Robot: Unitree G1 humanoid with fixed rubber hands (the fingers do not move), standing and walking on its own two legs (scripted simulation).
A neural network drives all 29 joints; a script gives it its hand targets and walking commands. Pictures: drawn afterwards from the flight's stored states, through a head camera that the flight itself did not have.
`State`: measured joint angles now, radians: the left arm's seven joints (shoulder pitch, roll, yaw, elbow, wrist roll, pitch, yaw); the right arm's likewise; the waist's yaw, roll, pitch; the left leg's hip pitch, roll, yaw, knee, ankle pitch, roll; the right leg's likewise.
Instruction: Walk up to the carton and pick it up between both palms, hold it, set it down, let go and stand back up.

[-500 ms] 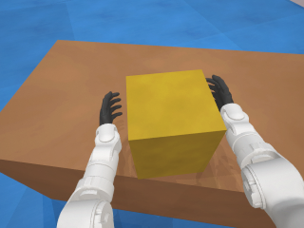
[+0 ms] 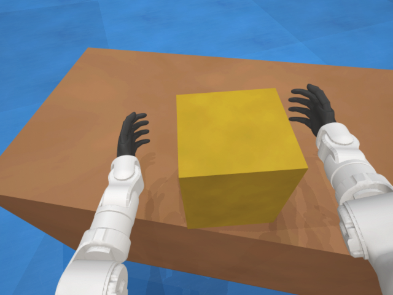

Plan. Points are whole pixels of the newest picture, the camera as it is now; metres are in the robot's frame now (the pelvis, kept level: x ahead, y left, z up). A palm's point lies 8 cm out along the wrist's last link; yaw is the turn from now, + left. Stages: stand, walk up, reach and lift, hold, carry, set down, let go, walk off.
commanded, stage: set down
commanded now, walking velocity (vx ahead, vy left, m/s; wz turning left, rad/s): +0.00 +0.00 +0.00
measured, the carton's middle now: (228, 163) +0.41 +0.02 +0.01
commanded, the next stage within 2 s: none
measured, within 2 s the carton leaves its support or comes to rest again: neither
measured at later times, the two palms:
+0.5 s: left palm (110, 121) +0.37 +0.23 +0.16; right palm (342, 89) +0.48 -0.16 +0.19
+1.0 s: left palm (104, 140) +0.33 +0.23 +0.16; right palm (363, 113) +0.43 -0.19 +0.17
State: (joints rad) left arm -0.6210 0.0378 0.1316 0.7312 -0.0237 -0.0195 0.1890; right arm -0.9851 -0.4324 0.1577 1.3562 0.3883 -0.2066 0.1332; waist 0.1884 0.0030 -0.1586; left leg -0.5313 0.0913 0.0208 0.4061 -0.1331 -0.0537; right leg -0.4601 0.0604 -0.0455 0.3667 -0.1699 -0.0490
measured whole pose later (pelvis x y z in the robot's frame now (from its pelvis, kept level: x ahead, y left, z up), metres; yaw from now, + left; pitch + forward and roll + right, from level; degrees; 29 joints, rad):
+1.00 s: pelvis -0.01 +0.00 +0.01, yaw +0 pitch +2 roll +0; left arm -0.49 0.07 0.21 0.08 -0.03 0.66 0.17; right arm -0.85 -0.53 0.13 0.87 0.46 0.23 0.15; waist 0.11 0.02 -0.02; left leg -0.22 0.07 0.03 0.30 -0.11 -0.05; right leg -0.18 0.04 -0.04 0.31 -0.17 -0.05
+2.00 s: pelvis +0.00 +0.00 +0.01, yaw -1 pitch +0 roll +0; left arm 0.08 -0.04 0.05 -0.05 0.04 0.24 0.23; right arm -0.11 -0.46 0.04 0.52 0.40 -0.13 0.23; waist 0.05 -0.03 -0.02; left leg -0.18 0.07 0.05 0.29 -0.12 -0.04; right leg -0.15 0.04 -0.02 0.34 -0.19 -0.05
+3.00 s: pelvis +0.02 +0.01 +0.01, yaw -1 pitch -1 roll +1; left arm 0.35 0.02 -0.01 0.20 0.06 -0.05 0.19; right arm 0.22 -0.40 0.07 0.62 0.33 -0.35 0.24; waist 0.04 -0.05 -0.01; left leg -0.14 0.05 0.06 0.35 -0.18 -0.04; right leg -0.11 0.03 -0.01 0.39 -0.25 -0.04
